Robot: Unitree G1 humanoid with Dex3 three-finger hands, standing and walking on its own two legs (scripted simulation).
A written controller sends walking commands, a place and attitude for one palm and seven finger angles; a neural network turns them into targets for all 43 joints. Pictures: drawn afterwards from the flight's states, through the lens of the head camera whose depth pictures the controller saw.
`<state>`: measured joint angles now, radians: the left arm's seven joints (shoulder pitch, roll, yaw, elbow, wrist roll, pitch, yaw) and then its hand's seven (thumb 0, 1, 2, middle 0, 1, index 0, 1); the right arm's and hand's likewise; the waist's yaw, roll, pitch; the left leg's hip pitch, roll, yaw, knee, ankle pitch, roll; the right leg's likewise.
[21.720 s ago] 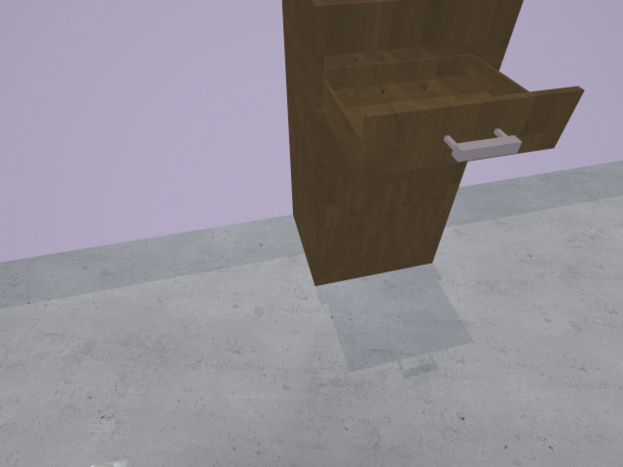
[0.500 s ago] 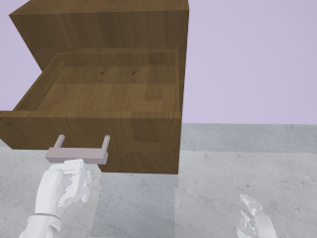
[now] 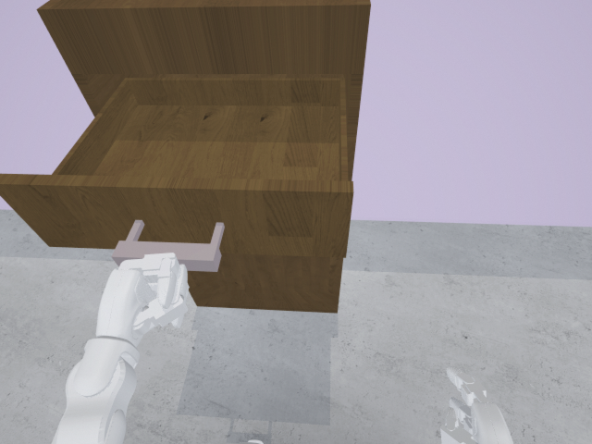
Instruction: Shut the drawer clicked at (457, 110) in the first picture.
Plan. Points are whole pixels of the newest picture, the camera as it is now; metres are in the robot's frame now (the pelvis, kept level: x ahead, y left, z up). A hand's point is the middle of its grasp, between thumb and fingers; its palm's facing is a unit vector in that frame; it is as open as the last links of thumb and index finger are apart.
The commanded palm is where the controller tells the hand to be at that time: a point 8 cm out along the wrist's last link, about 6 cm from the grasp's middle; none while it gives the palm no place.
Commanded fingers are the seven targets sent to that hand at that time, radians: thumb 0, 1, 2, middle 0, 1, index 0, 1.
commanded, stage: push the drawer shut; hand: left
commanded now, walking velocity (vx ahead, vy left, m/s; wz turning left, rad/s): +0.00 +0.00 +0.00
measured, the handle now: (173, 242) +0.35 +0.19 +0.09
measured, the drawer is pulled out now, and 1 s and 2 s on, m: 0.28 0.15 0.04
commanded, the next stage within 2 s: none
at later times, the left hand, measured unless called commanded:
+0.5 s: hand (192, 251) +0.34 +0.16 +0.09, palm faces -0.02 -1.00 -0.05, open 2.9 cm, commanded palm +0.34 +0.22 +0.09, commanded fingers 0.00 0.90 0.90 -1.40 -1.60 -1.40 -1.60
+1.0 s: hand (204, 214) +0.41 +0.16 +0.09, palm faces -0.02 -1.00 -0.04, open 2.8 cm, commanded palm +0.40 +0.21 +0.09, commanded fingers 0.00 0.90 0.90 -1.40 -1.60 -1.40 -1.60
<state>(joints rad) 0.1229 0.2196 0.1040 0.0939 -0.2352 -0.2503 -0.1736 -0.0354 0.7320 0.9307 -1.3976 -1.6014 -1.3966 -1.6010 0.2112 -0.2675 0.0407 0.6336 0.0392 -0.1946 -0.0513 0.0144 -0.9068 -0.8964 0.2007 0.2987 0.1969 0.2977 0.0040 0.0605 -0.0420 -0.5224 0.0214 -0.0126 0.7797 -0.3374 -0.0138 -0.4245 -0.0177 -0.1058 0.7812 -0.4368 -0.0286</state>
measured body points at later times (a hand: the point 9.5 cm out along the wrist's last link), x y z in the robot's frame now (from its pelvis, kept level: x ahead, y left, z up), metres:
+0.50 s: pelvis -0.01 +0.01 +0.00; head +0.02 +0.00 +0.45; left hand +0.34 +0.22 +0.09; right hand +0.12 -0.24 -0.10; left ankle +0.04 +0.13 -0.71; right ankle -0.02 -0.10 -0.71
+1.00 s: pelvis +0.00 +0.01 +0.00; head +0.05 +0.00 +0.45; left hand +0.40 +0.22 +0.09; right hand +0.09 -0.25 -0.11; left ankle +0.04 +0.13 -0.71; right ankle -0.02 -0.10 -0.71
